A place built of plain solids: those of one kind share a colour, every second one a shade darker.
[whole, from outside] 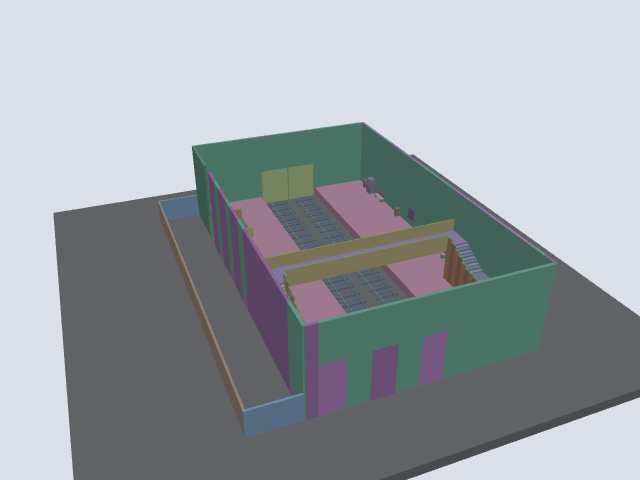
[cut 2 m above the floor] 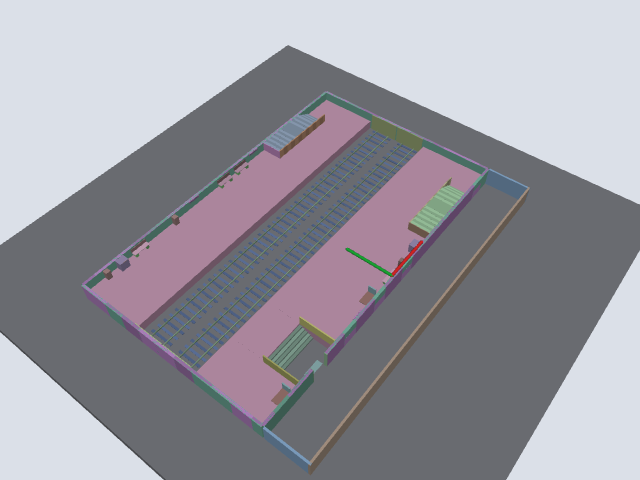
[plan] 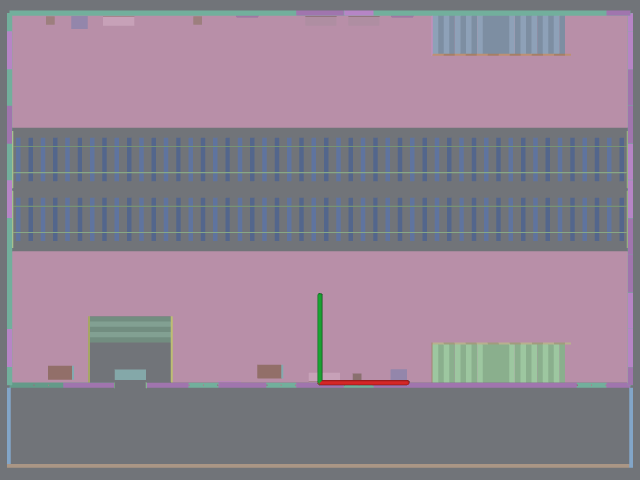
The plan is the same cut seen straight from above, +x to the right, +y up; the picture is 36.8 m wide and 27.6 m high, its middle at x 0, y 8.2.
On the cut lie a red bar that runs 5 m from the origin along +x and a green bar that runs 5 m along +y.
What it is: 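A town station's train shed; 2 quays 1.00 m over street and track bed, a footbridge 4.60 m up with stairs of 21 risers of 0.172 m, goings 0.32 m; quays 5.8 to 8.4 m broad, beds 3.8 to 7.6 m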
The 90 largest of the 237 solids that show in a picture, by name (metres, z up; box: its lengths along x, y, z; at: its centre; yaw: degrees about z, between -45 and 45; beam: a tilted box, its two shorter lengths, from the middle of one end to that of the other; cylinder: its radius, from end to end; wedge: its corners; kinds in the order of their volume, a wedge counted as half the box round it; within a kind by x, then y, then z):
{
 "quay_1": {"box": [4.48, 7.55, 1.05], "at": [-15.46, 3.77, 0.47]},
 "quay_2": {"box": [4.64, 3.74, 1.05], "at": [-10.9, 5.68, 0.47]},
 "quay_3": {"box": [35.4, 6.44, 1.05], "at": [0.0, 17.88, 0.47]},
 "quay_4": {"box": [26.28, 7.55, 1.05], "at": [4.56, 3.77, 0.47]},
 "wall_1": {"box": [0.3, 21.4, 8.83], "at": [-17.85, 10.55, 4.37]},
 "wall_2": {"box": [6.01, 0.3, 8.83], "at": [-14.84, -0.15, 4.37]},
 "wall_3": {"box": [35.7, 0.3, 8.83], "at": [0.0, 21.25, 4.37]},
 "wall_4": {"box": [27.82, 0.3, 8.83], "at": [3.94, -0.15, 4.37]},
 "wall_5": {"box": [0.3, 21.4, 8.83], "at": [17.85, 10.55, 4.37]},
 "skin_1": {"box": [0.29, 2.18, 5.04], "at": [-17.86, 1.99, 2.47]},
 "skin_2": {"box": [0.29, 2.06, 8.83], "at": [-17.86, 4.13, 4.37]},
 "skin_3": {"box": [0.29, 2.18, 5.04], "at": [-17.86, 6.27, 2.47]},
 "skin_4": {"box": [0.29, 2.06, 8.83], "at": [-17.86, 8.41, 4.37]},
 "skin_5": {"box": [0.29, 2.18, 5.04], "at": [-17.86, 10.55, 2.47]},
 "skin_6": {"box": [0.29, 2.06, 8.83], "at": [-17.86, 12.69, 4.37]},
 "skin_7": {"box": [0.29, 2.18, 5.04], "at": [-17.86, 14.83, 2.47]},
 "skin_8": {"box": [0.29, 2.18, 5.04], "at": [-17.86, 19.11, 2.47]},
 "skin_9": {"box": [0.29, 1.02, 8.83], "at": [-17.86, 20.73, 4.37]},
 "skin_10": {"box": [1.36, 0.29, 8.83], "at": [-17.16, -0.15, 4.37]},
 "skin_11": {"box": [1.68, 0.29, 3.44], "at": [-15.62, 21.25, 1.67]},
 "skin_12": {"box": [2.74, 0.29, 8.83], "at": [-13.39, 21.25, 4.37]},
 "skin_13": {"box": [2.91, 0.29, 8.83], "at": [-13.3, -0.15, 4.37]},
 "skin_14": {"box": [2.4, 0.29, 8.83], "at": [-8.75, -0.15, 4.37]},
 "skin_15": {"box": [1.68, 0.29, 1.16], "at": [-6.69, -0.15, 0.53]},
 "skin_16": {"box": [2.74, 0.29, 8.83], "at": [-4.46, -0.15, 4.37]},
 "skin_17": {"box": [2.74, 0.29, 8.83], "at": [0.0, -0.15, 4.37]},
 "skin_18": {"box": [2.74, 0.29, 8.83], "at": [0.0, 21.25, 4.37]},
 "skin_19": {"box": [1.68, 0.29, 3.44], "at": [2.23, 21.25, 1.67]},
 "skin_20": {"box": [11.67, 0.29, 8.83], "at": [8.93, -0.15, 4.37]},
 "skin_21": {"box": [11.67, 0.29, 8.83], "at": [8.93, 21.25, 4.37]},
 "skin_22": {"box": [1.36, 0.29, 8.83], "at": [17.16, -0.15, 4.37]},
 "skin_23": {"box": [1.36, 0.29, 8.83], "at": [17.16, 21.25, 4.37]},
 "skin_24": {"box": [0.29, 1.02, 8.83], "at": [17.86, 0.37, 4.37]},
 "skin_25": {"box": [0.29, 2.18, 5.04], "at": [17.86, 1.99, 2.47]},
 "skin_26": {"box": [0.29, 2.06, 8.83], "at": [17.86, 4.13, 4.37]},
 "skin_27": {"box": [0.29, 2.18, 5.04], "at": [17.86, 6.27, 2.47]},
 "skin_28": {"box": [0.29, 2.06, 8.83], "at": [17.86, 8.41, 4.37]},
 "skin_29": {"box": [0.29, 2.18, 5.04], "at": [17.86, 10.55, 2.47]},
 "skin_30": {"box": [0.29, 2.06, 8.83], "at": [17.86, 12.69, 4.37]},
 "skin_31": {"box": [0.29, 2.18, 5.04], "at": [17.86, 14.83, 2.47]},
 "skin_32": {"box": [0.29, 2.06, 8.83], "at": [17.86, 16.97, 4.37]},
 "skin_33": {"box": [0.29, 2.18, 5.04], "at": [17.86, 19.11, 2.47]},
 "skin_34": {"box": [0.29, 1.02, 8.83], "at": [17.86, 20.73, 4.37]},
 "staira_1": {"box": [0.32, 2.19, 3.48], "at": [6.63, 1.09, 2.69]},
 "staira_2": {"box": [0.32, 2.19, 3.31], "at": [6.96, 1.09, 2.6]},
 "staira_3": {"box": [0.32, 2.19, 3.14], "at": [7.28, 1.09, 2.52]},
 "staira_4": {"box": [0.32, 2.19, 2.97], "at": [7.59, 1.09, 2.43]},
 "staira_5": {"box": [0.32, 2.19, 2.8], "at": [7.92, 1.09, 2.34]},
 "staira_6": {"box": [0.32, 2.19, 2.62], "at": [8.23, 1.09, 2.26]},
 "staira_7": {"box": [0.32, 2.19, 2.45], "at": [8.55, 1.09, 2.17]},
 "staira_8": {"box": [0.32, 2.19, 2.28], "at": [8.88, 1.09, 2.09]},
 "staira_9": {"box": [0.32, 2.19, 2.11], "at": [9.2, 1.09, 2.0]},
 "staira_10": {"box": [1.53, 2.19, 1.94], "at": [10.12, 1.09, 1.91]},
 "staira_11": {"box": [0.32, 2.19, 1.77], "at": [11.04, 1.09, 1.83]},
 "staira_12": {"box": [0.32, 2.19, 1.59], "at": [11.37, 1.09, 1.74]},
 "staira_13": {"box": [0.32, 2.19, 1.42], "at": [11.69, 1.09, 1.66]},
 "staira_14": {"box": [0.32, 2.19, 1.25], "at": [12.01, 1.09, 1.57]},
 "staira_15": {"box": [0.32, 2.19, 1.08], "at": [12.32, 1.09, 1.49]},
 "staira_16": {"box": [0.32, 2.19, 0.91], "at": [12.64, 1.09, 1.4]},
 "stairb_1": {"box": [0.32, 2.19, 3.48], "at": [6.63, 20.0, 2.69]},
 "stairb_2": {"box": [0.32, 2.19, 3.31], "at": [6.96, 20.0, 2.6]},
 "stairb_3": {"box": [0.32, 2.19, 3.14], "at": [7.28, 20.0, 2.52]},
 "stairb_4": {"box": [0.32, 2.19, 2.97], "at": [7.59, 20.0, 2.43]},
 "stairb_5": {"box": [0.32, 2.19, 2.8], "at": [7.92, 20.0, 2.34]},
 "stairb_6": {"box": [0.32, 2.19, 2.62], "at": [8.23, 20.0, 2.26]},
 "stairb_7": {"box": [0.32, 2.19, 2.45], "at": [8.55, 20.0, 2.17]},
 "stairb_8": {"box": [0.32, 2.19, 2.28], "at": [8.88, 20.0, 2.09]},
 "stairb_9": {"box": [0.32, 2.19, 2.11], "at": [9.2, 20.0, 2.0]},
 "stairb_10": {"box": [1.53, 2.19, 1.94], "at": [10.12, 20.0, 1.91]},
 "stairb_11": {"box": [0.32, 2.19, 1.77], "at": [11.04, 20.0, 1.83]},
 "stairb_12": {"box": [0.32, 2.19, 1.59], "at": [11.37, 20.0, 1.74]},
 "stairb_13": {"box": [0.32, 2.19, 1.42], "at": [11.69, 20.0, 1.66]},
 "stairb_14": {"box": [0.32, 2.19, 1.25], "at": [12.01, 20.0, 1.57]},
 "stairb_15": {"box": [0.32, 2.19, 1.08], "at": [12.32, 20.0, 1.49]},
 "stairb_16": {"box": [0.32, 2.19, 0.91], "at": [12.64, 20.0, 1.4]},
 "street_wall_1": {"box": [36.0, 0.22, 2.65], "at": [0.0, -4.79, 1.27]},
 "bridge_1": {"box": [2.63, 21.1, 0.35], "at": [5.16, 10.55, 4.42]},
 "girder_1": {"box": [0.12, 21.1, 1.75], "at": [3.9, 10.55, 4.92]},
 "girder_2": {"box": [0.12, 16.48, 1.75], "at": [6.42, 10.55, 4.92]},
 "street_end_1": {"box": [0.22, 4.6, 2.65], "at": [-17.89, -2.6, 1.27]},
 "street_end_2": {"box": [0.22, 4.6, 2.65], "at": [17.89, -2.6, 1.27]},
 "shutter_1": {"box": [0.06, 3.3, 4.35], "at": [-17.67, 9.38, 2.12]},
 "shutter_2": {"box": [0.06, 3.3, 4.35], "at": [-17.67, 12.82, 2.12]},
 "shutter_3": {"box": [0.06, 3.3, 4.35], "at": [17.67, 9.38, 2.12]},
 "shutter_4": {"box": [0.06, 3.3, 4.35], "at": [17.67, 12.82, 2.12]},
 "wellflight_1": {"box": [4.64, 0.3, 0.55], "at": [-10.9, 3.06, 0.22]},
 "wellflight_2": {"box": [4.64, 0.3, 0.71], "at": [-10.9, 3.36, 0.31]},
 "wellflight_3": {"box": [4.64, 0.3, 0.88], "at": [-10.9, 3.66, 0.39]},
 "machine_1": {"box": [0.95, 0.75, 1.9], "at": [-13.83, 20.7, 1.9]},
 "machine_2": {"box": [0.95, 0.75, 1.9], "at": [4.53, 0.4, 1.9]}
}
